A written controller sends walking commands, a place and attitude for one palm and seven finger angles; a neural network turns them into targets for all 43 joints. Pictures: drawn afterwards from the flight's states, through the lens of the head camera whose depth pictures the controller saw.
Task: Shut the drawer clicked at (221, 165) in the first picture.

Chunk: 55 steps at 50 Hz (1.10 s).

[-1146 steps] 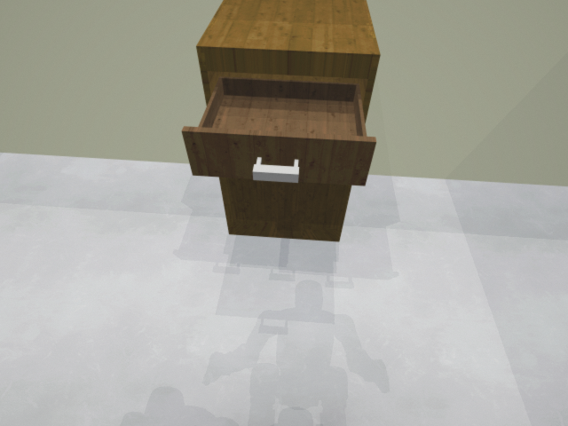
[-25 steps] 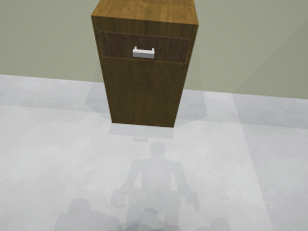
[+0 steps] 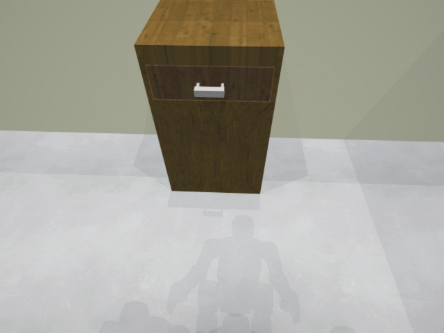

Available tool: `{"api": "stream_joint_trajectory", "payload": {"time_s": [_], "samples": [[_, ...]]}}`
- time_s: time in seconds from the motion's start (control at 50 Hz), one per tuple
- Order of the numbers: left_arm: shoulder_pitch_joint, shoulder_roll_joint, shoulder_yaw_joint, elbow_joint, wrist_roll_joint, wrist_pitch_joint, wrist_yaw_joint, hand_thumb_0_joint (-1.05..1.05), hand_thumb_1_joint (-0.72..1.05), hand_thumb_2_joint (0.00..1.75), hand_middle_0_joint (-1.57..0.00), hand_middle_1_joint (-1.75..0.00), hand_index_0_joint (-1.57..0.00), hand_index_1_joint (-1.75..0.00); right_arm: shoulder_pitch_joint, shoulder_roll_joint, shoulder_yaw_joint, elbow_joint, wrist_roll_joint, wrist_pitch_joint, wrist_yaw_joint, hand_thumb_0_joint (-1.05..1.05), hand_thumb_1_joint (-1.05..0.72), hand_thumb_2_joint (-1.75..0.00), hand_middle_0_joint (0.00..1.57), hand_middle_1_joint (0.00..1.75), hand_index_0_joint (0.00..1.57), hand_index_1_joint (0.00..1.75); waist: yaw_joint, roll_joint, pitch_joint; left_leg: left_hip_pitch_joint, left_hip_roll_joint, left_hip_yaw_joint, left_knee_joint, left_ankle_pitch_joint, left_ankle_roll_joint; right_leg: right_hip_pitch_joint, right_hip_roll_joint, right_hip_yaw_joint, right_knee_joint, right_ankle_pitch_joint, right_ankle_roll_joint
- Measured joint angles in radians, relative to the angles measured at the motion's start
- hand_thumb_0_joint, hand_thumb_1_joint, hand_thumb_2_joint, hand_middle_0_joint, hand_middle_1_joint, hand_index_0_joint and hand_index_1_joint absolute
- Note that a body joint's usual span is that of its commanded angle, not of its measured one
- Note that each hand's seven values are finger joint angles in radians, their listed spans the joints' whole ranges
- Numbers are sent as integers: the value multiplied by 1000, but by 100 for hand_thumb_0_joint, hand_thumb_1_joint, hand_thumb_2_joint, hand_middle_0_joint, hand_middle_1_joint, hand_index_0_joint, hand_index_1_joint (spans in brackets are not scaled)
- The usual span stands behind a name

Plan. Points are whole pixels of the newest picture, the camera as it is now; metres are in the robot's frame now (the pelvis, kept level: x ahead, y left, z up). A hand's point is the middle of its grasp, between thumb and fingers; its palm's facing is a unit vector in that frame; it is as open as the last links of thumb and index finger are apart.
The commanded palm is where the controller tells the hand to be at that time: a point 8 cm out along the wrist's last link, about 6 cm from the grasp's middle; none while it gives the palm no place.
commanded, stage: let the arm hang, fingers relaxed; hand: left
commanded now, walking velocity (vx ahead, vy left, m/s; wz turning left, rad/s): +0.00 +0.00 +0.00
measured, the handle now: (209, 88) +0.92 +0.09 -0.08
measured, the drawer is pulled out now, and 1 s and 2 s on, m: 0.00 0.00 0.00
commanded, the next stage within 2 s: look to check the result in 0.26 s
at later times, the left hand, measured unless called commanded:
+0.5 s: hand out of the picture +0.09 +0.21 -0.16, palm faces +0.00 -0.95 -0.31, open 7.4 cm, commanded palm none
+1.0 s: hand out of the picture +0.11 +0.19 -0.15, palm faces +0.00 -0.95 -0.31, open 7.4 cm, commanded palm none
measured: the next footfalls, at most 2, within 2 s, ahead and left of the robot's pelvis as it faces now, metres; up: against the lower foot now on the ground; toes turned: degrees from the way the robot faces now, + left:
none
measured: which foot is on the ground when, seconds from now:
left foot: down 0.00-1.00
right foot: down 0.00-1.00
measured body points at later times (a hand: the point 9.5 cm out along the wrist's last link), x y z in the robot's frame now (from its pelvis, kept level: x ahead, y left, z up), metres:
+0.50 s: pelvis +0.02 -0.02 +0.01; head +0.05 -0.03 +0.45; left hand +0.09 +0.26 -0.13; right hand +0.08 -0.29 -0.15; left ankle +0.03 +0.09 -0.74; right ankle +0.01 -0.12 -0.74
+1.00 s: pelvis +0.03 -0.04 +0.01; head +0.05 -0.05 +0.46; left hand +0.11 +0.24 -0.13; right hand +0.10 -0.32 -0.14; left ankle +0.03 +0.09 -0.74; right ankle +0.01 -0.12 -0.74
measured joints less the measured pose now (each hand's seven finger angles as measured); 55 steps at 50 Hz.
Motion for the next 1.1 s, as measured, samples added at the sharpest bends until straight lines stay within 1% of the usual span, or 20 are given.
{"api": "stream_joint_trajectory", "payload": {"time_s": [0.1,0.22,0.44,0.6,0.88,1.1], "samples": [[-48,-5,-2,-6,0,-8,-4,0,90,90,-21,-31,-22,-31,-30,-12,0,7,-1,-5,0,0,-91,-90,20,30,20,30,-6,-8,-3,18,2,-2,-20,4,-5,17,3,-2,-18,1,-3],[-76,-1,-2,-4,-1,-12,-7,0,90,90,-20,-30,-21,-30,-52,-29,0,16,-1,-9,0,0,-91,-90,20,30,20,30,-11,-13,1,36,5,-6,-42,7,-12,35,8,-5,-39,3,-8],[-76,31,4,17,-3,-10,-8,0,90,90,-20,-29,-21,-30,-74,-61,0,29,0,-6,-1,0,-91,-90,20,30,20,30,-8,-6,19,61,15,-13,-72,10,-26,63,19,-12,-71,4,-19],[-71,50,5,31,-4,-9,-8,0,90,90,-20,-29,-21,-30,-87,-78,2,34,2,-4,-1,0,-91,-90,20,30,20,30,-3,-1,19,79,24,-17,-86,8,-37,82,29,-16,-87,2,-29],[-83,54,2,29,-6,-14,-8,0,90,90,-20,-29,-21,-30,-104,-91,6,31,1,-2,-1,0,-91,-90,20,30,20,30,-3,-4,7,101,40,-20,-100,6,-54,107,47,-18,-109,4,-43],[-89,51,2,26,-6,-14,-10,0,90,90,-20,-29,-21,-30,-90,-92,8,33,1,-2,-2,0,-91,-90,20,30,20,30,-9,-5,9,106,48,-19,-106,7,-61,113,55,-17,-119,6,-50]]}}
